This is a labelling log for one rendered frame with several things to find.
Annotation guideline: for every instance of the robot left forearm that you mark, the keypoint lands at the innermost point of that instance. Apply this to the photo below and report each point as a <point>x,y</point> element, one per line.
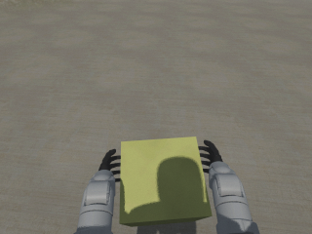
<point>97,206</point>

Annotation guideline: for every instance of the carton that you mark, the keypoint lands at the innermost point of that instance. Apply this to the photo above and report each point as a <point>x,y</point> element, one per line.
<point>162,182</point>

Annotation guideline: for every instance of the robot right forearm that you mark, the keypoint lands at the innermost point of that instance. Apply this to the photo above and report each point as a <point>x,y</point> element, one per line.
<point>230,201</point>

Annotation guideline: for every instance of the robot right hand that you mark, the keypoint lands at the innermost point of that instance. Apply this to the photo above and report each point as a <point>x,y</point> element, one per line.
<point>213,156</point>

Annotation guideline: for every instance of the robot left hand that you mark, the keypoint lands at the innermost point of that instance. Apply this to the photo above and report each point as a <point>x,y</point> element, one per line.
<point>105,164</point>

